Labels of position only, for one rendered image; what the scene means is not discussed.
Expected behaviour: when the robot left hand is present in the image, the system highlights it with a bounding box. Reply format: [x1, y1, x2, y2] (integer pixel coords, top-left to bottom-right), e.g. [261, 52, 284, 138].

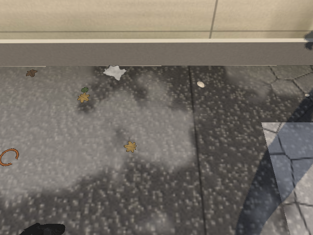
[20, 222, 66, 235]

